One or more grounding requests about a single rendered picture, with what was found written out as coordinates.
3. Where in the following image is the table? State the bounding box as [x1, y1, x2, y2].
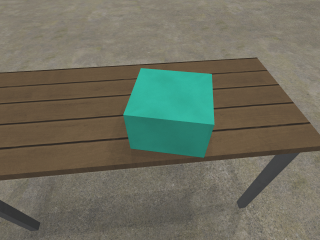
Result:
[0, 57, 320, 231]

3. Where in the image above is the carton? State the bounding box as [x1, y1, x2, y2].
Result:
[123, 68, 215, 158]

